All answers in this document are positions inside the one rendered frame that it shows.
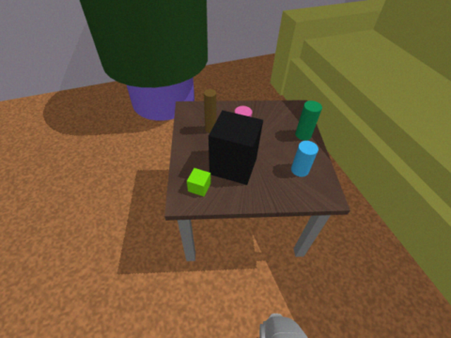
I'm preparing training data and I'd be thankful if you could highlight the potted plant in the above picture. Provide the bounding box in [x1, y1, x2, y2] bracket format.
[80, 0, 208, 120]

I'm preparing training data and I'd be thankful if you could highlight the coffee table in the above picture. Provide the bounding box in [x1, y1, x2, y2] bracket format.
[165, 100, 350, 261]

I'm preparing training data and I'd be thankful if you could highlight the sofa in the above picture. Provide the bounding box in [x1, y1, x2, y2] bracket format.
[270, 0, 451, 305]

